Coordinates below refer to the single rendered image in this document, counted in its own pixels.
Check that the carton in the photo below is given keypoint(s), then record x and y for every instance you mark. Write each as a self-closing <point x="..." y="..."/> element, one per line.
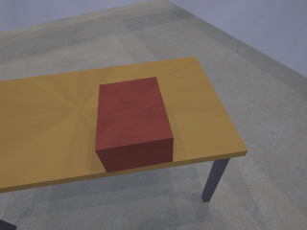
<point x="133" y="129"/>

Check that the table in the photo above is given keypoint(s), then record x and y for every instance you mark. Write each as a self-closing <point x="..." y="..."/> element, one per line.
<point x="48" y="125"/>

